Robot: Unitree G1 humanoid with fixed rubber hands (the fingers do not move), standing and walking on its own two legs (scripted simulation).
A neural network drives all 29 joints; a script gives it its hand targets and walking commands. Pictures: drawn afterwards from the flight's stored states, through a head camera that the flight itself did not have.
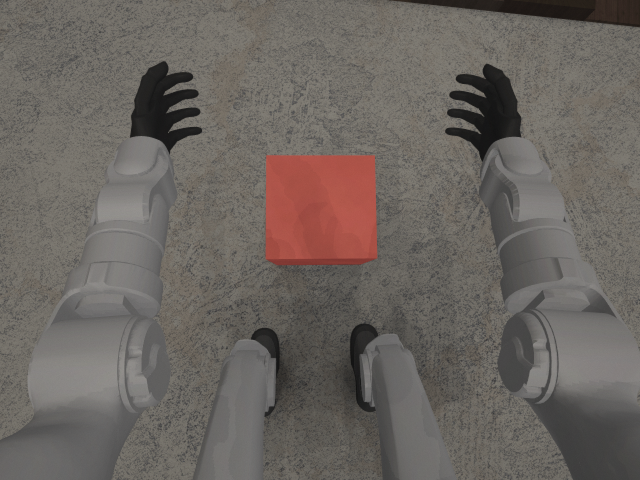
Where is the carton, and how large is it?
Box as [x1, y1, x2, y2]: [266, 155, 376, 264]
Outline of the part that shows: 266,155 266,259 276,264 360,264 376,258 374,155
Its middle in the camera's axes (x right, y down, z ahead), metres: +0.00 -0.06 +0.86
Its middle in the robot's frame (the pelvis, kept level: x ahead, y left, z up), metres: +0.49 -0.02 -0.51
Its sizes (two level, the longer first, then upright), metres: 0.210 0.200 0.250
